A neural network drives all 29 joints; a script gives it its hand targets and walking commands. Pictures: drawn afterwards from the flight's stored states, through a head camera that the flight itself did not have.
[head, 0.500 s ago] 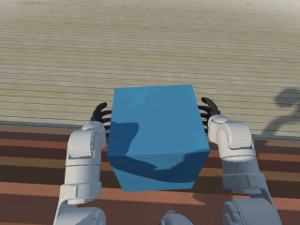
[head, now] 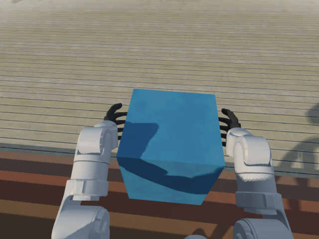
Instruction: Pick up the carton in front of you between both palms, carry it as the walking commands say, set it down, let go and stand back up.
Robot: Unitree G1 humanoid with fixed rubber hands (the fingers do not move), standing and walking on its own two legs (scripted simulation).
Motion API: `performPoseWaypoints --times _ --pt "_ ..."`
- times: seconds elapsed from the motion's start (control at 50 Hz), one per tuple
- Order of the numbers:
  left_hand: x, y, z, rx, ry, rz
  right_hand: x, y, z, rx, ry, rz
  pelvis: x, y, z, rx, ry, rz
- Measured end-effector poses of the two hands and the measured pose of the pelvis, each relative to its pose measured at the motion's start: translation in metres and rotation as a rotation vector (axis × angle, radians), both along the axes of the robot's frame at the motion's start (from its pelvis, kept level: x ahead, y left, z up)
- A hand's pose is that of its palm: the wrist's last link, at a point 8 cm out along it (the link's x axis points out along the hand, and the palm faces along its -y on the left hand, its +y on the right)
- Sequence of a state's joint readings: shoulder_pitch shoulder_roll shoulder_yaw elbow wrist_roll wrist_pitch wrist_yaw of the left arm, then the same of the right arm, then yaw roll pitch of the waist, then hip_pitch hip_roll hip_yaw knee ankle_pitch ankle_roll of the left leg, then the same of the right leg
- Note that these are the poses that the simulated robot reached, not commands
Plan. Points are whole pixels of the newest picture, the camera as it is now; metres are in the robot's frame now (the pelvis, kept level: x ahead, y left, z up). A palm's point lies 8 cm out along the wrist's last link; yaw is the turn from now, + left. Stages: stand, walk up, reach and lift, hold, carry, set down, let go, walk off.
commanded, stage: carry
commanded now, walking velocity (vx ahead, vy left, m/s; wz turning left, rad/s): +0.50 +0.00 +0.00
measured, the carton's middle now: (169, 150) +0.35 -0.02 +0.03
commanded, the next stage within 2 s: none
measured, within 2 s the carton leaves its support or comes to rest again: neither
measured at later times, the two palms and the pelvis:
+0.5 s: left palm (128, 103) +0.72 +0.15 -0.12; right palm (191, 97) +0.75 -0.15 -0.12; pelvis +0.40 -0.03 -0.20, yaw +0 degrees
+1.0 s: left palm (143, 85) +1.16 +0.11 -0.35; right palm (186, 83) +1.16 -0.19 -0.33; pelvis +0.82 -0.02 -0.43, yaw +0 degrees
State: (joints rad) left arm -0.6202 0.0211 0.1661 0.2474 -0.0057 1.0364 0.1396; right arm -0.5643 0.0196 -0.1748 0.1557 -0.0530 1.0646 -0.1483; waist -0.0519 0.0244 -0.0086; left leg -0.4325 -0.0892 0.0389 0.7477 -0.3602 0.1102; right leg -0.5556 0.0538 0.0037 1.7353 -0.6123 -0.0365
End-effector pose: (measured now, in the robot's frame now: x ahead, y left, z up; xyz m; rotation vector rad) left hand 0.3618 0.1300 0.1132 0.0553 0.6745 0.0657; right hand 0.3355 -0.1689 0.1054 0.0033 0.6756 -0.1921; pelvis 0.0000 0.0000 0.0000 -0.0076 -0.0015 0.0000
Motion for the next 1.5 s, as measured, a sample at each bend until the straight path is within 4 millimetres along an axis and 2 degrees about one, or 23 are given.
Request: performPoseWaypoints --times 0.08,0.14,0.24,0.3,0.36,0.42,0.5,0.6,0.66,0.72,0.8,0.88,0.96,1.02,1.08,1.12,1.2,1.24,1.3,1.36,1.42,1.46,1.5 --pt "0.054 -0.008 -0.048 -0.006 0.089 -0.015 0.049 -0.008 -0.045 0.009 0.087 -0.025 0.057 0.007 -0.021 0.020 0.021 -0.005" --pt "0.094 -0.009 -0.077 -0.012 0.119 -0.007 0.092 -0.009 -0.069 0.002 0.118 -0.020 0.101 0.005 -0.036 0.014 0.028 -0.002" --pt "0.174 -0.008 -0.114 -0.038 0.057 0.021 0.187 -0.009 -0.094 -0.030 0.058 0.016 0.184 -0.007 -0.079 0.023 0.026 0.007" --pt "0.224 -0.002 -0.131 -0.022 -0.021 0.072 0.255 -0.003 -0.113 -0.022 -0.020 0.070 0.245 -0.017 -0.123 0.038 -0.003 -0.002" --pt "0.267 0.013 -0.158 -0.002 -0.043 0.126 0.317 0.012 -0.141 -0.011 -0.044 0.131 0.295 -0.025 -0.161 0.015 -0.001 -0.012" --pt "0.304 0.020 -0.193 -0.025 0.020 0.138 0.362 0.022 -0.178 -0.005 0.019 0.155 0.338 -0.031 -0.182 -0.010 0.006 -0.011" --pt "0.360 0.021 -0.233 -0.013 0.106 0.134 0.414 0.023 -0.224 0.003 0.103 0.151 0.397 -0.032 -0.201 -0.006 0.013 -0.007" --pt "0.453 0.017 -0.264 0.033 0.080 0.090 0.493 0.018 -0.269 0.038 0.076 0.116 0.479 -0.020 -0.242 -0.003 0.015 -0.015" --pt "0.522 0.011 -0.285 0.022 0.009 0.044 0.545 0.012 -0.289 0.028 0.004 0.064 0.540 -0.010 -0.283 -0.018 -0.010 -0.008" --pt "0.590 -0.006 -0.313 -0.005 -0.033 -0.020 0.590 -0.005 -0.316 0.002 -0.035 0.002 0.593 -0.003 -0.324 0.009 -0.007 0.004" --pt "0.649 -0.021 -0.363 0.004 0.053 -0.041 0.641 -0.018 -0.365 0.015 0.052 -0.032 0.652 0.004 -0.351 0.035 0.013 0.002" --pt "0.703 -0.023 -0.411 -0.019 0.121 -0.028 0.700 -0.021 -0.402 -0.002 0.120 -0.021 0.711 -0.001 -0.372 0.027 0.025 0.001" --pt "0.766 -0.021 -0.447 -0.041 0.094 0.001 0.779 -0.021 -0.426 -0.033 0.095 0.016 0.780 -0.014 -0.404 0.030 0.025 0.004" --pt "0.818 -0.015 -0.466 -0.039 0.016 0.055 0.850 -0.015 -0.444 -0.029 0.018 0.072 0.841 -0.027 -0.445 0.036 0.005 -0.002" --pt "0.863 0.000 -0.491 -0.023 -0.029 0.130 0.919 0.002 -0.469 -0.020 -0.030 0.142 0.893 -0.038 -0.484 0.005 0.017 -0.001" --pt "0.889 0.010 -0.515 -0.026 0.001 0.161 0.955 0.012 -0.492 -0.011 -0.001 0.168 0.922 -0.043 -0.500 -0.019 0.029 -0.006" --pt "0.942 0.019 -0.557 -0.021 0.099 0.191 1.012 0.022 -0.543 0.001 0.096 0.179 0.985 -0.046 -0.518 -0.026 0.039 -0.009" --pt "0.978 0.020 -0.571 -0.006 0.118 0.183 1.043 0.023 -0.565 0.019 0.114 0.170 1.018 -0.042 -0.529 -0.021 0.043 -0.015" --pt "1.042 0.021 -0.586 0.022 0.096 0.158 1.096 0.022 -0.591 0.043 0.092 0.150 1.072 -0.034 -0.552 -0.021 0.041 -0.015" --pt "1.115 0.021 -0.603 0.022 0.031 0.130 1.158 0.021 -0.612 0.042 0.026 0.123 1.137 -0.024 -0.588 -0.035 0.037 -0.012" --pt "1.191 0.019 -0.629 0.001 -0.030 0.092 1.222 0.018 -0.633 0.011 -0.034 0.092 1.204 -0.017 -0.630 -0.024 0.047 0.000" --pt "1.230 0.014 -0.652 -0.010 -0.005 0.070 1.255 0.013 -0.652 -0.003 -0.009 0.073 1.231 -0.014 -0.643 0.005 0.077 0.008" --pt "1.260 0.005 -0.676 -0.016 0.056 0.045 1.276 0.004 -0.674 -0.002 0.053 0.037 1.258 -0.010 -0.647 0.014 0.090 0.002"
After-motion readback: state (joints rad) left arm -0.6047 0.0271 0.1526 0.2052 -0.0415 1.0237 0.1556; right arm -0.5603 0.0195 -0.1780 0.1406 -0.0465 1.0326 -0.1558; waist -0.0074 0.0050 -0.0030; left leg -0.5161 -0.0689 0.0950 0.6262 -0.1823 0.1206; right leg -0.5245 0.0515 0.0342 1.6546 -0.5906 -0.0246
